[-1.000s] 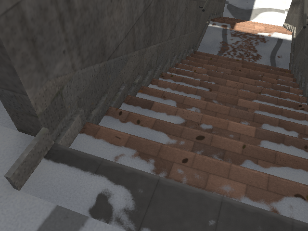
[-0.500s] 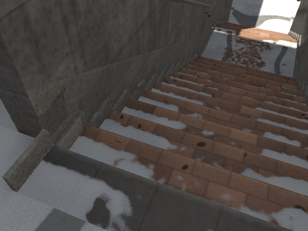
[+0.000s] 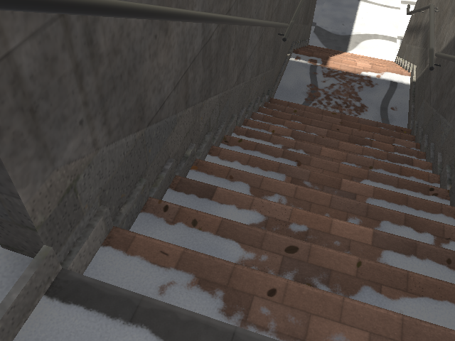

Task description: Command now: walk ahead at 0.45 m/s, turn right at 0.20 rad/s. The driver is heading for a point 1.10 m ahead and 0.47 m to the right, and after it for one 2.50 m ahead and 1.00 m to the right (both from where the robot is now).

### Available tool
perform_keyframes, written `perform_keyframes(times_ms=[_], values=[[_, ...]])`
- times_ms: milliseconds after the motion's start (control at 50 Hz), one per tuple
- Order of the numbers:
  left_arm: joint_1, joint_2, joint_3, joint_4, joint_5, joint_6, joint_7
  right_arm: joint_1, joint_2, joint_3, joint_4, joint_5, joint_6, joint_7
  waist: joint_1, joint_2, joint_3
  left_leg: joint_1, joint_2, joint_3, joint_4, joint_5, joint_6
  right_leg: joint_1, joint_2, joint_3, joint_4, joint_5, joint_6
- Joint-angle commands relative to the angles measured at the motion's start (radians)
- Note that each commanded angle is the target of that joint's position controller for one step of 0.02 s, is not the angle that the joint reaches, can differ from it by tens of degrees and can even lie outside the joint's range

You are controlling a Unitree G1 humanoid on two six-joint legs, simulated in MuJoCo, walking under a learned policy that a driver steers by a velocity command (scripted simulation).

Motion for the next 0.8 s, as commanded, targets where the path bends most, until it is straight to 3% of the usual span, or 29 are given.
perform_keyframes(times_ms=[20, 120, 180, 220, 240, 260, 280, 300, 320, 340, 360, 380, 400, 420, 460, 500, 540, 560, 580, 600, 660, 680, 700, 720, 740, 760, 780, 800], values=[[-0.071, -0.002, -0.008, -0.066, 0.002, 0.002, -0.011, 0.027, -0.149, -0.022, -0.041, -0.009, -0.007, -0.022, 0.011, 0.096, 0.138, -0.016, 0.271, -0.13, -0.136, 0.291, 0.112, -0.154, -0.012, 0.023, -0.152, 0.126, 0.008], [-0.205, -0.016, -0.023, -0.124, 0.0, 0.001, -0.042, 0.079, -0.157, -0.024, -0.041, -0.002, -0.003, -0.025, -0.023, 0.087, 0.181, 0.023, 0.285, -0.01, -0.14, 0.338, 0.088, -0.113, 0.031, -0.02, -0.335, 0.21, -0.023], [-0.296, -0.008, -0.023, -0.181, -0.003, -0.013, -0.076, 0.065, -0.174, -0.029, -0.052, 0.002, 0.004, -0.027, -0.024, 0.089, 0.189, 0.074, 0.302, 0.047, -0.097, 0.457, 0.068, -0.065, 0.065, -0.065, -0.431, 0.173, -0.056], [-0.258, 0.025, -0.008, -0.195, 0.001, -0.017, -0.087, 0.037, -0.221, -0.041, -0.068, 0.003, 0.016, -0.035, 0.018, 0.14, 0.121, 0.127, 0.312, 0.076, 0.021, 0.811, 0.051, 0.058, 0.119, -0.121, -0.431, 0.073, -0.086], [-0.197, 0.056, 0.008, -0.189, 0.0, -0.014, -0.089, 0.026, -0.239, -0.046, -0.076, 0.002, 0.025, -0.044, 0.059, 0.168, 0.062, 0.168, 0.314, 0.085, 0.14, 0.985, 0.036, 0.131, 0.157, -0.145, -0.429, 0.003, -0.102], [-0.049, 0.106, 0.032, -0.156, -0.003, -0.012, -0.089, 0.01, -0.249, -0.048, -0.084, -0.002, 0.036, -0.05, 0.137, 0.19, -0.02, 0.15, 0.306, 0.099, 0.338, 1.073, 0.021, 0.304, 0.197, -0.151, -0.449, -0.012, -0.126], [0.129, 0.177, 0.065, -0.116, 0.001, -0.007, -0.076, -0.018, -0.255, -0.045, -0.109, 0.002, 0.038, -0.056, 0.228, 0.156, -0.113, -0.028, 0.264, 0.112, 0.62, 0.962, -0.015, 0.594, 0.174, -0.059, -0.494, 0.031, -0.167], [0.23, 0.27, 0.083, -0.109, 0.009, 0.001, -0.055, 0.078, -0.142, -0.015, -0.144, -0.01, 0.015, -0.046, 0.165, -0.079, -0.273, -0.436, 0.118, 0.088, 1.055, 0.249, -0.071, 0.989, -0.098, 0.417, -0.497, -0.03, -0.316], [0.241, 0.244, 0.068, -0.112, 0.007, 0.001, -0.05, 0.103, -0.106, 0.002, -0.16, 0.005, -0.035, -0.025, 0.133, -0.139, -0.437, -0.633, -0.019, -0.135, 1.283, -0.321, -0.065, 1.142, -0.25, 0.875, -0.711, -0.114, -0.423], [0.244, 0.172, 0.05, -0.1, 0.013, 0.003, -0.048, -0.033, -0.186, -0.027, -0.197, 0.046, -0.064, -0.013, 0.169, -0.085, -0.342, -0.728, 0.051, -0.221, 1.294, -0.26, -0.025, 1.072, -0.198, 0.738, -0.75, -0.097, -0.34], [0.16, 0.135, 0.038, -0.116, 0.009, 0.001, -0.046, -0.115, -0.202, -0.029, -0.235, 0.055, -0.072, -0.019, 0.14, -0.027, -0.192, -0.744, 0.096, -0.199, 1.23, -0.188, -0.012, 0.898, -0.164, 0.574, -0.756, -0.012, -0.292], [0.064, 0.111, 0.027, -0.145, 0.016, -0.003, -0.048, -0.147, -0.217, -0.04, -0.242, 0.039, -0.07, -0.035, 0.088, 0.067, -0.1, -0.688, 0.131, -0.186, 1.149, -0.125, -0.021, 0.698, -0.116, 0.454, -0.768, 0.124, -0.263], [0.009, 0.085, 0.018, -0.166, 0.029, -0.006, -0.049, -0.129, -0.226, -0.054, -0.243, 0.027, -0.053, -0.045, 0.04, 0.071, -0.069, -0.606, 0.164, -0.184, 1.083, -0.093, -0.028, 0.564, -0.07, 0.355, -0.778, 0.197, -0.246], [-0.01, 0.073, 0.013, -0.18, 0.036, -0.008, -0.05, -0.1, -0.22, -0.06, -0.251, 0.025, -0.032, -0.045, 0.012, 0.052, -0.062, -0.549, 0.18, -0.187, 1.037, -0.078, -0.034, 0.483, -0.04, 0.324, -0.792, 0.193, -0.244], [0.009, 0.092, 0.017, -0.181, 0.025, -0.013, -0.039, -0.11, -0.2, -0.065, -0.283, 0.014, -0.002, -0.053, -0.005, 0.034, -0.024, -0.528, 0.194, -0.173, 0.916, -0.056, -0.056, 0.382, -0.01, 0.286, -0.824, 0.16, -0.25], [0.047, 0.136, 0.026, -0.177, 0.022, -0.015, -0.016, -0.203, -0.204, -0.068, -0.328, -0.007, 0.008, -0.068, 0.008, 0.011, 0.018, -0.518, 0.178, -0.154, 0.731, 0.052, -0.083, 0.299, 0.021, 0.243, -0.842, 0.179, -0.246], [0.095, 0.156, 0.033, -0.174, 0.02, -0.004, 0.0, -0.302, -0.175, -0.058, -0.366, -0.021, 0.009, -0.065, 0.044, -0.022, 0.017, -0.503, 0.135, -0.134, 0.557, 0.198, -0.087, 0.299, 0.056, 0.224, -0.813, 0.196, -0.217], [0.099, 0.159, 0.037, -0.175, 0.027, 0.006, 0.003, -0.302, -0.151, -0.05, -0.369, -0.025, 0.008, -0.058, 0.044, -0.035, -0.018, -0.445, 0.106, -0.116, 0.53, 0.271, -0.09, 0.288, 0.073, 0.202, -0.775, 0.239, -0.206], [0.107, 0.154, 0.037, -0.18, 0.025, 0.014, 0.003, -0.308, -0.155, -0.05, -0.374, -0.018, 0.008, -0.053, 0.051, -0.046, -0.03, -0.424, 0.089, -0.111, 0.496, 0.302, -0.089, 0.29, 0.08, 0.203, -0.759, 0.23, -0.195], [0.113, 0.161, 0.038, -0.195, 0.046, 0.013, 0.004, -0.241, -0.183, -0.061, -0.347, -0.015, -0.002, -0.04, 0.039, -0.057, -0.099, -0.379, 0.091, -0.126, 0.636, 0.404, -0.087, 0.313, 0.04, 0.244, -0.706, 0.273, -0.204], [0.143, 0.116, 0.023, -0.223, 0.025, 0.023, 0.01, -0.338, -0.216, -0.066, -0.396, -0.015, -0.025, -0.019, 0.061, -0.036, -0.045, -0.577, 0.11, -0.164, 0.646, 0.229, -0.063, 0.457, 0.001, 0.378, -0.609, 0.233, -0.222], [0.161, 0.105, 0.018, -0.233, 0.016, 0.031, 0.011, -0.329, -0.224, -0.07, -0.405, -0.003, -0.033, -0.006, 0.055, -0.01, -0.049, -0.607, 0.103, -0.181, 0.623, 0.18, -0.045, 0.503, -0.006, 0.417, -0.545, 0.238, -0.229], [0.153, 0.111, 0.019, -0.253, 0.012, 0.036, 0.012, -0.317, -0.226, -0.071, -0.411, 0.001, -0.041, 0.009, 0.047, -0.044, -0.057, -0.604, 0.097, -0.172, 0.604, 0.132, -0.032, 0.525, -0.012, 0.447, -0.521, 0.236, -0.24], [0.121, 0.121, 0.019, -0.278, 0.015, 0.041, 0.012, -0.288, -0.234, -0.076, -0.41, 0.002, -0.048, 0.018, 0.026, -0.067, -0.061, -0.531, 0.084, -0.157, 0.579, 0.081, -0.025, 0.491, -0.008, 0.46, -0.492, 0.257, -0.236], [0.06, 0.128, 0.018, -0.309, 0.015, 0.045, 0.011, -0.206, -0.24, -0.083, -0.395, 0.0, -0.053, 0.022, -0.026, -0.087, -0.073, -0.371, 0.062, -0.13, 0.536, 0.044, -0.016, 0.401, 0.021, 0.443, -0.442, 0.327, -0.213], [-0.014, 0.13, 0.016, -0.337, 0.004, 0.042, 0.009, -0.054, -0.247, -0.095, -0.362, -0.005, -0.06, 0.024, -0.125, -0.08, -0.097, -0.147, 0.048, -0.105, 0.452, 0.104, -0.005, 0.276, 0.075, 0.409, -0.294, 0.396, -0.171], [-0.025, 0.084, 0.005, -0.361, -0.013, 0.034, 0.013, 0.102, -0.299, -0.118, -0.331, -0.016, -0.063, 0.023, -0.194, 0.055, -0.139, 0.03, 0.141, -0.209, 0.338, 0.131, 0.053, 0.163, 0.184, 0.34, 0.001, 0.317, -0.106], [0.172, -0.019, -0.015, -0.349, -0.011, 0.035, 0.021, 0.074, -0.335, -0.123, -0.344, 0.0, -0.056, 0.027, -0.053, 0.357, -0.141, 0.118, 0.357, -0.541, 0.26, 0.29, 0.176, -0.033, 0.332, 0.292, 0.269, -0.45, -0.06]])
